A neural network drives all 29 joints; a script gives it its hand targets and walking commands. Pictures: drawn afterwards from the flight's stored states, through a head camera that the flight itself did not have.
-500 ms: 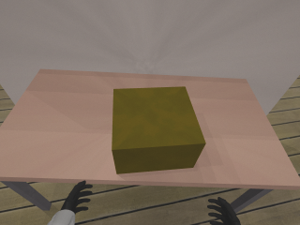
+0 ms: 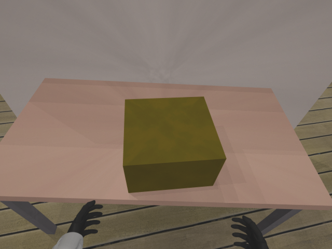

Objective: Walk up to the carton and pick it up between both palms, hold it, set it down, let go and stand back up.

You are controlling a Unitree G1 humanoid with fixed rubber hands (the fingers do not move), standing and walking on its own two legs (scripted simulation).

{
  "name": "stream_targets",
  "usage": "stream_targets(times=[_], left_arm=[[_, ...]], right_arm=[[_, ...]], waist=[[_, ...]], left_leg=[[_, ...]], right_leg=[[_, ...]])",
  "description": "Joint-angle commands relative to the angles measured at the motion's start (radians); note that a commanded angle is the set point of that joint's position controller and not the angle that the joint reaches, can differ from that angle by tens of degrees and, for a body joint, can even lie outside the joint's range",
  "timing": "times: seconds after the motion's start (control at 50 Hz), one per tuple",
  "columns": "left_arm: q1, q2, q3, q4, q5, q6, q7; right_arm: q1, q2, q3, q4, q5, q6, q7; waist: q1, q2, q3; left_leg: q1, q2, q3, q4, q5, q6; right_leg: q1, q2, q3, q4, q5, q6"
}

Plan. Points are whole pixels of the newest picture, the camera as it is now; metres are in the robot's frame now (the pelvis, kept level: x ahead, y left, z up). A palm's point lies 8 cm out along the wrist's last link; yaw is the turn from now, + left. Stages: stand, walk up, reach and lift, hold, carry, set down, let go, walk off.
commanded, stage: let go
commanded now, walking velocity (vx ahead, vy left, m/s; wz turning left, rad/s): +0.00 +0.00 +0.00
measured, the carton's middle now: (168, 142) +0.49 +0.01 -0.10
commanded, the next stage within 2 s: stand in 0.16 s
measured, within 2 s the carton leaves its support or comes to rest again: neither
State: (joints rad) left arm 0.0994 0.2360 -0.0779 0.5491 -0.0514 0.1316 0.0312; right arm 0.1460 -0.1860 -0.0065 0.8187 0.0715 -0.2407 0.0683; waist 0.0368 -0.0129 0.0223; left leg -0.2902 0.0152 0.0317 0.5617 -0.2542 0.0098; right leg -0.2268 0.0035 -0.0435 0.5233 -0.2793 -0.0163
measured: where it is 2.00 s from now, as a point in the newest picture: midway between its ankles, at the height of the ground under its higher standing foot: outside the picture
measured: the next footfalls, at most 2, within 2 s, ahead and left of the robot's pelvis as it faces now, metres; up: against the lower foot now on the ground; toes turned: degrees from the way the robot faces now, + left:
none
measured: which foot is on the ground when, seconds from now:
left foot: down 0.00-1.00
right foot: down 0.00-1.00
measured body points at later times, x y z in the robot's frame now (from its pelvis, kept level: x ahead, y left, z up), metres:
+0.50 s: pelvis +0.00 +0.00 +0.00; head -0.03 +0.01 +0.45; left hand +0.19 +0.25 -0.07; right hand +0.15 -0.28 -0.08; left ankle +0.03 +0.11 -0.73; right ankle +0.00 -0.12 -0.73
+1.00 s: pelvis +0.00 +0.00 +0.00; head -0.03 +0.01 +0.45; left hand +0.17 +0.26 -0.09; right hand +0.14 -0.29 -0.09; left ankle +0.03 +0.11 -0.73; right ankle +0.00 -0.12 -0.73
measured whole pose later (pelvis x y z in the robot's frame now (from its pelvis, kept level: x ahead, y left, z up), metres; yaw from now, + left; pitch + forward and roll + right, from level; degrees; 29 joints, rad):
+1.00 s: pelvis +0.00 +0.00 +0.00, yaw +0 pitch -2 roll -1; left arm 0.11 0.28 -0.02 0.76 0.03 -0.01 -0.01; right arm 0.20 -0.34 -0.01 0.82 0.03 -0.05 0.03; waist 0.04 -0.01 -0.06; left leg -0.27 0.02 0.03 0.56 -0.25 0.01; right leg -0.21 0.00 -0.04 0.52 -0.28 -0.01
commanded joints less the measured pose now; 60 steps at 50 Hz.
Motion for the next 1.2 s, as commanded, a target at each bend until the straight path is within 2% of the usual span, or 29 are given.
stream_targets(times=[0.0,0.16,0.18,0.22,0.26,0.28,0.36,0.44,0.48,0.52,0.6,0.66,0.68,0.7,0.74,0.78,0.8,0.82,0.84,0.86,0.88,0.9,0.92,0.96,0.98,1.0,1.04,1.06,1.18], left_arm=[[0.022,0.099,0.075,-0.211,0.028,-0.018,0.002],[0.023,0.106,0.080,-0.173,0.035,-0.017,0.004],[0.011,0.248,0.136,-0.011,0.095,-0.094,0.006],[0.036,0.277,0.135,0.043,0.098,-0.137,-0.006],[0.006,0.251,0.125,0.062,0.105,-0.155,-0.015],[0.010,0.248,0.124,0.072,0.112,-0.162,-0.019],[0.006,0.264,0.133,0.110,0.112,-0.182,-0.027],[0.009,0.279,0.139,0.140,0.110,-0.191,-0.033],[0.007,0.292,0.143,0.152,0.109,-0.195,-0.034],[0.005,0.285,0.140,0.159,0.106,-0.195,-0.035],[0.015,0.289,0.140,0.182,0.098,-0.195,-0.037],[0.013,0.299,0.143,0.198,0.100,-0.193,-0.037],[0.009,0.297,0.142,0.197,0.100,-0.194,-0.037],[0.011,0.305,0.144,0.208,0.100,-0.194,-0.035],[0.016,0.299,0.142,0.212,0.096,-0.194,-0.034],[0.013,0.311,0.143,0.226,0.095,-0.192,-0.034],[0.008,0.300,0.144,0.224,0.097,-0.192,-0.035],[0.017,0.293,0.139,0.228,0.092,-0.191,-0.036],[0.005,0.302,0.140,0.227,0.096,-0.194,-0.035],[0.004,0.297,0.141,0.231,0.095,-0.192,-0.034],[0.006,0.309,0.142,0.236,0.094,-0.193,-0.034],[0.009,0.304,0.140,0.236,0.094,-0.195,-0.034],[0.003,0.308,0.141,0.247,0.093,-0.192,-0.034],[0.013,0.304,0.141,0.243,0.090,-0.189,-0.038],[0.020,0.307,0.143,0.249,0.088,-0.192,-0.037],[0.003,0.302,0.139,0.247,0.089,-0.191,-0.037],[0.004,0.295,0.138,0.249,0.088,-0.194,-0.036],[0.011,0.298,0.136,0.262,0.088,-0.193,-0.035],[0.014,0.308,0.144,0.272,0.086,-0.188,-0.036]], right_arm=[[-0.050,-0.163,-0.082,-0.073,-0.090,-0.006,-0.030],[-0.053,-0.172,-0.075,-0.079,-0.094,0.011,-0.026],[-0.009,-0.295,-0.076,-0.056,-0.132,0.090,-0.062],[-0.036,-0.300,-0.077,-0.063,-0.126,0.146,-0.077],[-0.046,-0.301,-0.069,-0.065,-0.122,0.167,-0.080],[-0.052,-0.290,-0.059,-0.073,-0.120,0.167,-0.073],[-0.034,-0.309,-0.060,-0.068,-0.125,0.174,-0.064],[-0.012,-0.330,-0.058,-0.064,-0.123,0.177,-0.058],[-0.017,-0.349,-0.059,-0.062,-0.117,0.179,-0.055],[-0.015,-0.342,-0.051,-0.070,-0.118,0.176,-0.053],[-0.022,-0.365,-0.058,-0.064,-0.115,0.179,-0.058],[-0.006,-0.363,-0.056,-0.060,-0.114,0.180,-0.064],[-0.008,-0.356,-0.052,-0.063,-0.109,0.179,-0.061],[-0.008,-0.355,-0.052,-0.059,-0.113,0.179,-0.060],[-0.018,-0.364,-0.057,-0.057,-0.117,0.180,-0.061],[-0.025,-0.358,-0.053,-0.061,-0.115,0.176,-0.060],[-0.021,-0.365,-0.058,-0.056,-0.114,0.178,-0.063],[-0.023,-0.369,-0.060,-0.055,-0.108,0.176,-0.063],[-0.026,-0.354,-0.057,-0.056,-0.109,0.175,-0.064],[-0.024,-0.373,-0.061,-0.052,-0.115,0.176,-0.067],[-0.012,-0.359,-0.053,-0.053,-0.116,0.178,-0.067],[-0.021,-0.368,-0.059,-0.050,-0.114,0.176,-0.067],[-0.015,-0.369,-0.058,-0.044,-0.113,0.176,-0.066],[-0.012,-0.363,-0.055,-0.049,-0.106,0.177,-0.066],[-0.007,-0.367,-0.058,-0.039,-0.106,0.178,-0.066],[-0.009,-0.367,-0.058,-0.043,-0.106,0.178,-0.068],[-0.024,-0.371,-0.062,-0.043,-0.112,0.175,-0.070],[-0.015,-0.360,-0.059,-0.039,-0.114,0.175,-0.070],[-0.014,-0.371,-0.056,-0.032,-0.110,0.175,-0.071]], waist=[[-0.056,0.020,-0.107],[-0.056,0.020,-0.093],[-0.015,-0.012,-0.207],[-0.017,-0.005,-0.177],[-0.019,-0.029,-0.121],[-0.019,-0.009,-0.101],[-0.026,-0.033,-0.071],[-0.027,0.002,-0.067],[-0.029,-0.031,-0.082],[-0.030,0.001,-0.113],[-0.023,-0.007,-0.100],[-0.025,0.016,-0.091],[-0.033,-0.005,-0.080],[-0.025,-0.007,-0.089],[-0.020,0.021,-0.092],[-0.023,0.024,-0.102],[-0.018,-0.006,-0.095],[-0.012,-0.011,-0.097],[-0.025,-0.006,-0.090],[-0.013,0.020,-0.087],[-0.024,0.018,-0.095],[-0.015,0.014,-0.095],[-0.028,0.021,-0.082],[-0.023,0.003,-0.079],[-0.020,0.010,-0.099],[-0.030,0.024,-0.097],[-0.016,0.012,-0.084],[-0.025,0.028,-0.096],[-0.016,0.029,-0.074]], left_leg=[[0.310,-0.005,0.016,-0.180,0.179,-0.037],[0.293,-0.007,0.018,-0.184,0.135,-0.026],[0.132,0.101,-0.117,-0.111,0.290,0.024],[0.083,0.094,-0.111,-0.119,0.171,0.029],[0.039,0.097,-0.130,-0.152,0.052,0.029],[0.019,0.097,-0.128,-0.160,-0.015,0.033],[0.027,0.083,-0.119,-0.146,0.000,0.039],[0.042,0.089,-0.122,-0.130,0.049,0.044],[0.050,0.095,-0.134,-0.135,0.070,0.046],[0.073,0.095,-0.131,-0.125,0.101,0.044],[0.064,0.100,-0.137,-0.129,0.100,0.044],[0.071,0.100,-0.131,-0.137,0.115,0.044],[0.064,0.104,-0.132,-0.136,0.107,0.044],[0.056,0.102,-0.140,-0.141,0.100,0.047],[0.072,0.096,-0.135,-0.146,0.104,0.043],[0.073,0.100,-0.132,-0.137,0.121,0.042],[0.069,0.100,-0.135,-0.142,0.129,0.044],[0.076,0.103,-0.135,-0.140,0.129,0.044],[0.077,0.105,-0.142,-0.146,0.137,0.048],[0.078,0.096,-0.130,-0.138,0.144,0.043],[0.080,0.101,-0.127,-0.141,0.146,0.043],[0.086,0.102,-0.129,-0.138,0.152,0.044],[0.092,0.105,-0.128,-0.142,0.149,0.041],[0.081,0.109,-0.136,-0.144,0.174,0.045],[0.093,0.109,-0.138,-0.145,0.155,0.045],[0.101,0.103,-0.130,-0.145,0.154,0.040],[0.083,0.110,-0.139,-0.146,0.161,0.046],[0.099,0.111,-0.139,-0.149,0.180,0.042],[0.092,0.115,-0.137,-0.153,0.169,0.044]], right_leg=[[0.022,-0.001,0.014,-0.159,0.146,-0.014],[0.029,-0.006,0.022,-0.158,0.103,-0.024],[0.096,-0.083,0.086,-0.076,0.087,0.008],[0.089,-0.095,0.101,-0.103,0.038,0.010],[0.056,-0.094,0.098,-0.123,-0.021,0.006],[0.053,-0.098,0.111,-0.133,-0.041,0.005],[0.014,-0.112,0.127,-0.170,-0.072,0.004],[0.014,-0.120,0.141,-0.175,-0.032,-0.003],[0.019,-0.113,0.133,-0.167,-0.012,-0.006],[0.038,-0.115,0.134,-0.162,0.030,-0.006],[0.035,-0.112,0.121,-0.164,0.032,-0.005],[0.035,-0.116,0.131,-0.166,0.040,-0.008],[0.029,-0.116,0.127,-0.169,0.032,-0.010],[0.037,-0.117,0.129,-0.165,0.019,-0.011],[0.040,-0.117,0.130,-0.165,0.042,-0.012],[0.048,-0.116,0.131,-0.168,0.054,-0.011],[0.045,-0.117,0.127,-0.166,0.048,-0.011],[0.043,-0.115,0.125,-0.170,0.060,-0.010],[0.033,-0.116,0.122,-0.162,0.056,-0.011],[0.040,-0.113,0.131,-0.166,0.071,-0.009],[0.042,-0.120,0.135,-0.162,0.072,-0.015],[0.041,-0.119,0.134,-0.165,0.073,-0.015],[0.029,-0.116,0.133,-0.169,0.079,-0.014],[0.038,-0.119,0.127,-0.161,0.099,-0.018],[0.052,-0.118,0.126,-0.168,0.083,-0.016],[0.040,-0.121,0.132,-0.176,0.086,-0.017],[0.050,-0.117,0.130,-0.165,0.088,-0.017],[0.052,-0.124,0.132,-0.162,0.107,-0.020],[0.033,-0.118,0.130,-0.173,0.074,-0.021]])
